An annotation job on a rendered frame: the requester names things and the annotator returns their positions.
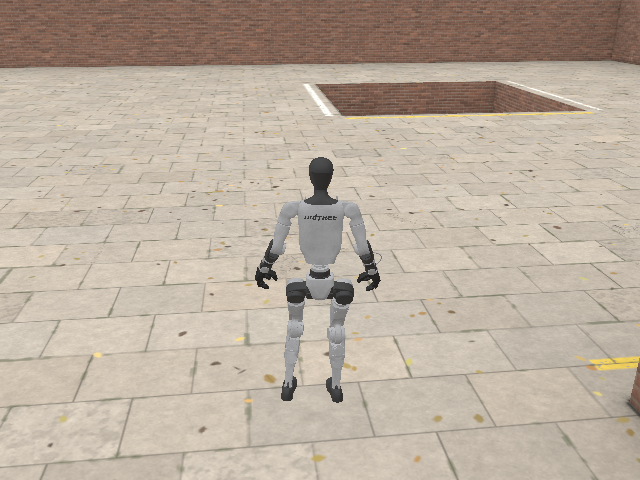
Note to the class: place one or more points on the left robot forearm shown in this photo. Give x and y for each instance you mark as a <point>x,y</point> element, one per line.
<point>268,259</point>

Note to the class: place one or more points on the robot head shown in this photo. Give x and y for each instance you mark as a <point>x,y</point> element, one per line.
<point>320,172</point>

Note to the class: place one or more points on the robot right upper arm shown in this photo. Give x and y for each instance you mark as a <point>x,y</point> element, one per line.
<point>352,211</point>

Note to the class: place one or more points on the right robot forearm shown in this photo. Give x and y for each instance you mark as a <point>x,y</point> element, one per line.
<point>369,261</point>

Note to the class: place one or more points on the robot left hand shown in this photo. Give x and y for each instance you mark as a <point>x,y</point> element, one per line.
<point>259,278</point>

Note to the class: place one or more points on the robot left shin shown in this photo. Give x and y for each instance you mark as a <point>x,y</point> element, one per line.
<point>290,355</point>

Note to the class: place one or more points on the robot right hand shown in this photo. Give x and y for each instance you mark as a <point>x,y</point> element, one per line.
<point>365,277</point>

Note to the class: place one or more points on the robot left upper arm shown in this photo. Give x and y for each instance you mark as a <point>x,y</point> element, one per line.
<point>288,211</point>

